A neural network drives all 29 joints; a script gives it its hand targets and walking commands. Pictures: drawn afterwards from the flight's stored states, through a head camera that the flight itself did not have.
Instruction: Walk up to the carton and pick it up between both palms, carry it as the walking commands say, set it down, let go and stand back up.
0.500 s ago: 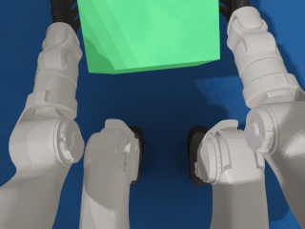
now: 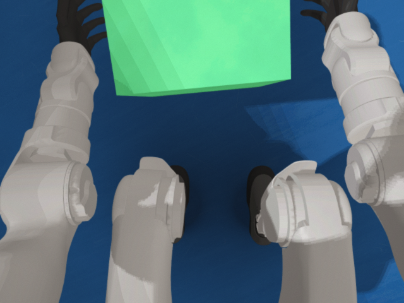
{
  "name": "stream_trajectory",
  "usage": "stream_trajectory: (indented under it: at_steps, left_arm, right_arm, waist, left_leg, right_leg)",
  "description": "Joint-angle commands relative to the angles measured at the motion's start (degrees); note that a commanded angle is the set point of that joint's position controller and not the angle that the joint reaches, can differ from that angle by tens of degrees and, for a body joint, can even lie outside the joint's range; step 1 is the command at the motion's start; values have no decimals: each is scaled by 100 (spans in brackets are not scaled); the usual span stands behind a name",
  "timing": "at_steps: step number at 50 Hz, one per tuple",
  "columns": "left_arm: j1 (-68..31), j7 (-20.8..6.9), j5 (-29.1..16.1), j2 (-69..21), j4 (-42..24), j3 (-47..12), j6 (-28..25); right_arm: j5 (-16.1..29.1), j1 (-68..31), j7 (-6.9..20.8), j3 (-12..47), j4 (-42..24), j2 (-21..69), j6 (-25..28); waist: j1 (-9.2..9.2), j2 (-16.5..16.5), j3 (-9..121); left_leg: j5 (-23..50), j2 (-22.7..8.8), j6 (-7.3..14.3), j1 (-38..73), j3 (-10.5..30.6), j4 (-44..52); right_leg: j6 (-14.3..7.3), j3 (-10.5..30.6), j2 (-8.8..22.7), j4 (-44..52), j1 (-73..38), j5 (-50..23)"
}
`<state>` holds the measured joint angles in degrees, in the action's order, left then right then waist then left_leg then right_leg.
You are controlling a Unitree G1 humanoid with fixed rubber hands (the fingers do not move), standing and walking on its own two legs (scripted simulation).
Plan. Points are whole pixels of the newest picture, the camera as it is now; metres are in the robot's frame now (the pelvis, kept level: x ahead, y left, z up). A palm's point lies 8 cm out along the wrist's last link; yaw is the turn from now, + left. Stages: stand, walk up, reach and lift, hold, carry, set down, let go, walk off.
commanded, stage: set down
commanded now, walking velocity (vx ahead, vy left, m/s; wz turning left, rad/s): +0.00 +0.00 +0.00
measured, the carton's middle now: (198, 30) +0.54 +0.04 -0.25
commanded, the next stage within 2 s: let go in 1.38 s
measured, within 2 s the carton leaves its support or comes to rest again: neither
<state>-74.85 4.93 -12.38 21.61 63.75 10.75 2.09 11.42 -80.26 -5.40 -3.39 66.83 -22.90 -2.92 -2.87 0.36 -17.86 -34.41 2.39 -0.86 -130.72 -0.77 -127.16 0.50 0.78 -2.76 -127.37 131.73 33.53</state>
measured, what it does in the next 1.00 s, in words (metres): rises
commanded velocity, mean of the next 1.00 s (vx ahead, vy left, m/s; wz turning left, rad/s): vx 0.00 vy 0.00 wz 0.00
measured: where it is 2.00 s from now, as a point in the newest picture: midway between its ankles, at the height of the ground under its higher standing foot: (217, 217)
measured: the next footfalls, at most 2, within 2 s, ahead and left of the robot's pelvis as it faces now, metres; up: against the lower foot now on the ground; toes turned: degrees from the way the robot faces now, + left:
none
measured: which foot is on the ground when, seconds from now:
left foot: down 0.00-1.00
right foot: down 0.00-1.00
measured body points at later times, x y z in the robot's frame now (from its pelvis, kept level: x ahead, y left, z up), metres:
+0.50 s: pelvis -0.01 +0.00 +0.08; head +0.35 +0.02 +0.34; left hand +0.53 +0.25 -0.06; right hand +0.56 -0.19 -0.06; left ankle +0.10 +0.12 -0.33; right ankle +0.10 -0.11 -0.33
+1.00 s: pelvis +0.02 +0.00 +0.21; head +0.33 +0.00 +0.54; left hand +0.53 +0.25 +0.11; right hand +0.57 -0.19 +0.10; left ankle +0.10 +0.12 -0.33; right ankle +0.10 -0.11 -0.33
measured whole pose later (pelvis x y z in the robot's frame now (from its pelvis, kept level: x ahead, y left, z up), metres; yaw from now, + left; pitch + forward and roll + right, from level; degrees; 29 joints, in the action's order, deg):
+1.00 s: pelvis +0.02 +0.00 +0.21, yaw +0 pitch +45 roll +1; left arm -60.1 0.0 -7.8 18.5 44.8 16.4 13.1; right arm 3.8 -66.2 0.0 -11.8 52.1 -21.3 -13.5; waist -4.1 1.5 3.1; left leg -26.4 2.1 -0.7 -103.3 0.4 -84.3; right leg 0.0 1.8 -2.4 -84.8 104.2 25.9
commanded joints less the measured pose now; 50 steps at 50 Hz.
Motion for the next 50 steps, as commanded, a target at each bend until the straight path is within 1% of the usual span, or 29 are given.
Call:
stream_trajectory:
  at_steps: [1, 3, 5, 7, 9, 10, 11, 12, 13, 14, 15, 17, 18, 20, 21, 22, 25, 26, 30, 33, 39, 42, 43, 45, 46, 50]
  left_arm:
    - [-1440, -52, -179, 989, -1486, 1, -128]
    - [-1347, -24, -258, 1033, -1852, -38, -48]
    - [-1278, 25, -290, 1105, -2102, -66, 108]
    - [-1359, 102, -337, 1194, -2565, -54, 310]
    - [-1499, 181, -398, 1278, -2862, -42, 532]
    - [-1444, 202, -332, 1267, -2462, 30, 639]
    - [-1417, 245, -229, 1281, -3216, 173, 655]
    - [-1494, 276, -170, 1326, -3681, 228, 692]
    - [-1532, 289, -158, 1368, -3933, 254, 750]
    - [-1507, 290, -159, 1377, -3837, 253, 856]
    - [-1417, 287, -103, 1348, -3591, 253, 971]
    - [-1321, 247, -10, 1210, -3418, 240, 1129]
    - [-1297, 226, 13, 1142, -3382, 236, 1161]
    - [-1252, 180, 54, 1054, -3234, 257, 1192]
    - [-1229, 157, 49, 998, -3196, 246, 1205]
    - [-1235, 137, 49, 952, -3240, 238, 1207]
    - [-1218, 66, 79, 892, -3126, 278, 1212]
    - [-1198, 46, 86, 877, -3139, 297, 1210]
    - [-1012, -15, 155, 894, -3097, 416, 1205]
    - [-889, -64, 227, 917, -3045, 483, 1210]
    - [-545, -210, 286, 875, -3146, 558, 1128]
    - [-298, -321, 345, 803, -3048, 606, 1057]
    - [-173, -364, 361, 742, -2951, 626, 1025]
    - [62, -451, 455, 676, -2766, 715, 942]
    - [118, -489, 484, 642, -2691, 731, 908]
    - [251, -615, 510, 676, -2815, 788, 793]
  right_arm:
    - [-1, -1522, -7, -84, -1267, -786, 122]
    - [16, -1470, -37, -69, -1679, -857, 45]
    - [41, -1461, -75, -77, -2053, -977, -92]
    - [118, -1592, -132, -126, -2635, -1140, -279]
    - [203, -1744, -189, -192, -3016, -1310, -496]
    - [168, -1640, -187, -323, -2610, -1326, -615]
    - [156, -1565, -205, -463, -3281, -1371, -622]
    - [120, -1540, -205, -519, -3618, -1438, -660]
    - [114, -1503, -203, -504, -3804, -1469, -726]
    - [120, -1464, -193, -501, -3697, -1498, -831]
    - [93, -1367, -160, -510, -3399, -1475, -941]
    - [-20, -1302, -75, -556, -3077, -1359, -1080]
    - [-64, -1284, -39, -602, -2950, -1309, -1103]
    - [-102, -1228, 34, -656, -2723, -1221, -1113]
    - [-129, -1203, 72, -686, -2658, -1212, -1106]
    - [-139, -1205, 109, -698, -2677, -1191, -1096]
    - [-237, -1256, 208, -728, -2604, -1190, -1081]
    - [-257, -1284, 231, -736, -2677, -1195, -1072]
    - [-380, -1215, 283, -782, -2709, -1198, -1080]
    - [-485, -1106, 309, -828, -2642, -1170, -1104]
    - [-615, -802, 379, -887, -2606, -1018, -1068]
    - [-666, -615, 436, -901, -2526, -870, -1009]
    - [-702, -501, 462, -911, -2442, -825, -974]
    - [-755, -291, 516, -917, -2253, -678, -902]
    - [-787, -235, 541, -925, -2162, -640, -870]
    - [-829, -133, 564, -967, -2345, -558, -766]
  waist:
    - [-162, 291, 7431]
    - [-185, 315, 8201]
    - [-181, 315, 8860]
    - [-206, 298, 9782]
    - [-207, 246, 10407]
    - [-194, 236, 9547]
    - [-206, 181, 10100]
    - [-199, 169, 10442]
    - [-209, 164, 10732]
    - [-216, 160, 10597]
    - [-232, 108, 10207]
    - [-189, 16, 9587]
    - [-144, -4, 9401]
    - [-136, -31, 9243]
    - [-112, -15, 9269]
    - [-126, -17, 9355]
    - [-159, 62, 9248]
    - [-169, 107, 9299]
    - [-243, 178, 9332]
    - [-257, 197, 9258]
    - [-275, 284, 9040]
    - [-311, 348, 8713]
    - [-287, 391, 8507]
    - [-332, 433, 8122]
    - [-322, 449, 7936]
    - [-314, 523, 8117]
  left_leg:
    - [2411, -144, -150, 3076, -137, 1066]
    - [2606, -99, -146, 3545, -186, 1121]
    - [2450, -54, -129, 4007, -226, 1215]
    - [2401, -3, -114, 4592, -281, 1318]
    - [2353, 42, -79, 4977, -312, 1413]
    - [2239, 2, -82, 4586, -332, 1436]
    - [2699, 31, -112, 4957, -348, 1441]
    - [2916, 56, -111, 5248, -347, 1485]
    - [3016, 70, -99, 5487, -354, 1534]
    - [2871, 62, -96, 5505, -352, 1644]
    - [2601, 51, -108, 5377, -349, 1767]
    - [2210, 27, -128, 5190, -326, 2017]
    - [2131, 24, -126, 5165, -303, 2144]
    - [2107, 24, -119, 5201, -286, 2329]
    - [2145, 30, -118, 5263, -267, 2408]
    - [2250, 38, -120, 5367, -261, 2478]
    - [2263, 40, -112, 5374, -239, 2746]
    - [2302, 47, -112, 5440, -232, 2840]
    - [2390, 84, -134, 5580, -236, 3248]
    - [2402, 108, -157, 5652, -245, 3569]
    - [2676, 138, -174, 5669, -268, 4184]
    - [2811, 142, -164, 5589, -269, 4532]
    - [2871, 141, -161, 5502, -263, 4643]
    - [2941, 142, -148, 5360, -265, 4891]
    - [2890, 140, -147, 5291, -265, 5026]
    - [3105, 164, -146, 5441, -282, 5501]
  right_leg:
    - [8, -85, 150, 787, -4305, -2414]
    - [10, -162, 103, 824, -4720, -2577]
    - [2, -241, 79, 928, -5062, -2383]
    - [-18, -323, 54, 1037, -5611, -2311]
    - [-69, -377, 35, 1113, -6043, -2241]
    - [-89, -382, 43, 1122, -5585, -2062]
    - [-79, -359, -11, 1165, -5845, -2432]
    - [-70, -357, -71, 1234, -5926, -2575]
    - [-67, -358, -109, 1312, -6037, -2622]
    - [-71, -361, -101, 1420, -6008, -2467]
    - [-76, -353, -78, 1522, -5837, -2203]
    - [-94, -338, -48, 1774, -5519, -1767]
    - [-115, -346, -51, 1897, -5415, -1661]
    - [-145, -353, -66, 2101, -5335, -1601]
    - [-156, -364, -72, 2177, -5373, -1635]
    - [-161, -358, -89, 2248, -5418, -1726]
    - [-162, -336, -117, 2523, -5420, -1721]
    - [-148, -340, -129, 2615, -5487, -1755]
    - [-96, -320, -165, 3020, -5701, -1816]
    - [-57, -331, -191, 3329, -5842, -1828]
    - [-2, -261, -219, 3953, -6346, -2225]
    - [28, -205, -222, 4297, -6545, -2437]
    - [30, -184, -215, 4417, -6582, -2525]
    - [42, -110, -195, 4680, -6660, -2656]
    - [40, -86, -179, 4815, -6693, -2648]
    - [37, -8, -148, 5282, -7392, -3096]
